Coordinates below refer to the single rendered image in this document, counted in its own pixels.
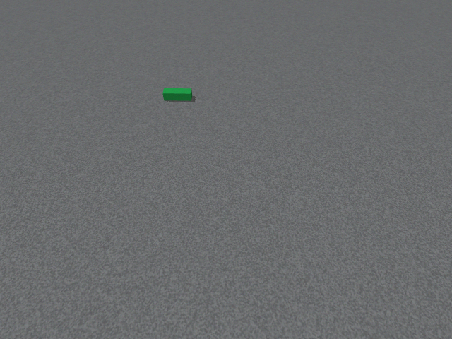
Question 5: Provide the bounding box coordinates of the carton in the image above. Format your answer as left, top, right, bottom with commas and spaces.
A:
162, 88, 192, 101

